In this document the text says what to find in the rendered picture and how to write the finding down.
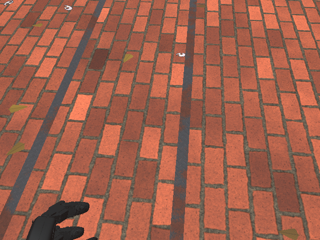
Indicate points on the robot left hand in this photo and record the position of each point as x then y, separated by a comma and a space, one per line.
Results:
44, 226

